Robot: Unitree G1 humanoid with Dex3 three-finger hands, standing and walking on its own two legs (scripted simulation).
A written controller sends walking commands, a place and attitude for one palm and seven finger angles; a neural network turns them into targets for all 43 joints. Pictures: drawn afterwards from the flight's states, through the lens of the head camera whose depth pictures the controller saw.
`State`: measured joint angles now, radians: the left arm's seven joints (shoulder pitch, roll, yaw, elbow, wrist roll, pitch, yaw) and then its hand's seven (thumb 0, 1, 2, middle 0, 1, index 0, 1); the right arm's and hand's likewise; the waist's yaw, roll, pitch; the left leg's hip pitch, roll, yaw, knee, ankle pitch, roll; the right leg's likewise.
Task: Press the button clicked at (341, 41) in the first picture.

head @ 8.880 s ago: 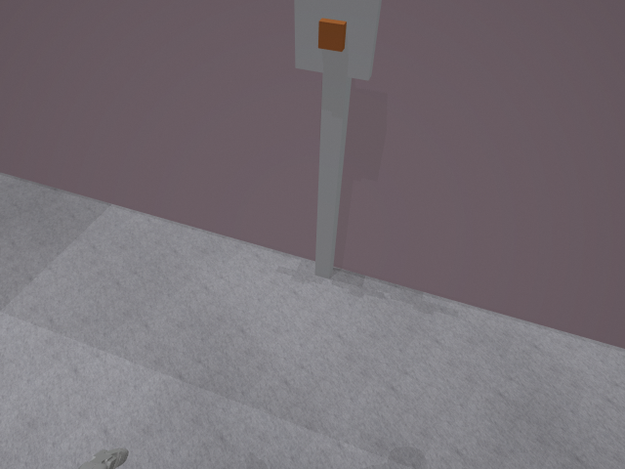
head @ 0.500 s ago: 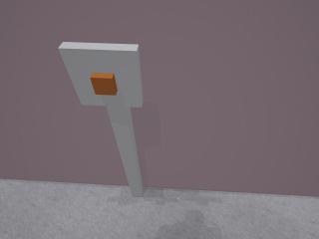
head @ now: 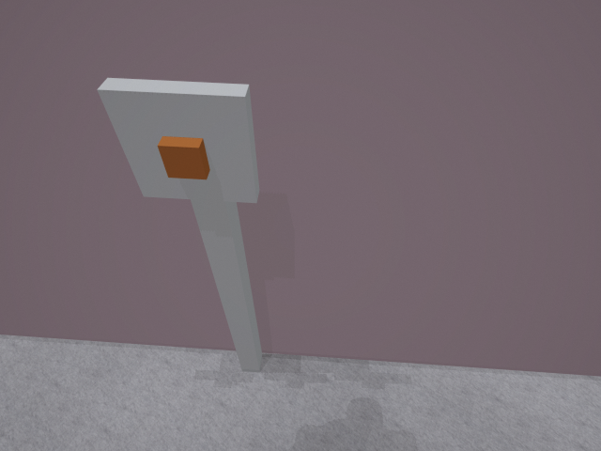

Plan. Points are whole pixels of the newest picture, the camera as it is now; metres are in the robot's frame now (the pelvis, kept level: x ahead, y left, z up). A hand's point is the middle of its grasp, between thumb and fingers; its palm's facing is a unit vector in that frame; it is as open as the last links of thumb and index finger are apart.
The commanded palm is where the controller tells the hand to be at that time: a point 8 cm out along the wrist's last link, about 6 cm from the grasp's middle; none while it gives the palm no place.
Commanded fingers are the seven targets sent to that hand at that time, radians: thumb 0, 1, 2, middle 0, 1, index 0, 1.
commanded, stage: come to a stop and stand still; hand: left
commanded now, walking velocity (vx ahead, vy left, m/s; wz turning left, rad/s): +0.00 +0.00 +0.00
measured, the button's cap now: (185, 156) +0.45 +0.19 +0.16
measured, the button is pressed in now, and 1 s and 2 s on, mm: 0 0 0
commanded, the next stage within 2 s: look again from close up in 0.12 s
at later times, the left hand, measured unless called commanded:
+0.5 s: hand out of the picture -0.02 +0.16 -0.18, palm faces +0.03 -0.98 -0.17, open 7.4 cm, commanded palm none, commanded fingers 0.00 0.90 0.90 -0.20 -0.30 -0.20 -0.30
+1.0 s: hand out of the picture +0.10 +0.21 -0.09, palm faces +0.26 -0.94 -0.24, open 7.1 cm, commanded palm +0.09 +0.22 -0.05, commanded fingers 0.00 0.90 0.90 -0.42 -0.54 -0.42 -0.54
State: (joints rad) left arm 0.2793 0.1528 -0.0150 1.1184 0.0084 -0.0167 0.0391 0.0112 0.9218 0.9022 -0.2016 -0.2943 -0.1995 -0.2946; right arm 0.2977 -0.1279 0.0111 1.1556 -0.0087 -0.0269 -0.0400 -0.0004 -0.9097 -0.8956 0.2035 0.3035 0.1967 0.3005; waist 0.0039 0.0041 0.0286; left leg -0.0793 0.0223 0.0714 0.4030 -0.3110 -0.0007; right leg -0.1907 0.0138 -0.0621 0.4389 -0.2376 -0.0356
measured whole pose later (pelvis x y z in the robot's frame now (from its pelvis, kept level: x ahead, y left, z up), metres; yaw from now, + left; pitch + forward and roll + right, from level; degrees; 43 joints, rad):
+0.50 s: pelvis +0.00 +0.00 +0.00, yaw +0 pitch -1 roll +0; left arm 0.30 0.14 -0.02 1.13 0.01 -0.02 0.04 0.01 0.92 0.90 -0.20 -0.29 -0.20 -0.29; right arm 0.31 -0.11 0.01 1.16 -0.01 -0.03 -0.04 0.00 -0.91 -0.90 0.20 0.30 0.20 0.30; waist 0.01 0.00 0.03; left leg -0.09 0.02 0.07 0.40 -0.30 0.00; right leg -0.19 0.02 -0.07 0.43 -0.23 -0.04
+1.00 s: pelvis -0.01 +0.01 -0.01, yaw +2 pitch +0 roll +0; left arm 0.48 0.19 -0.01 0.33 -0.14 0.02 0.14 0.05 0.97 0.90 -0.24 -0.33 -0.24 -0.33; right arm 0.38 -0.21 0.00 0.94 0.05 -0.22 -0.09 0.02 -0.93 -0.90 0.21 0.30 0.20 0.30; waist 0.01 0.05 0.00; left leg -0.16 0.00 0.05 0.49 -0.33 0.01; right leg -0.25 -0.02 -0.08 0.51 -0.26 -0.02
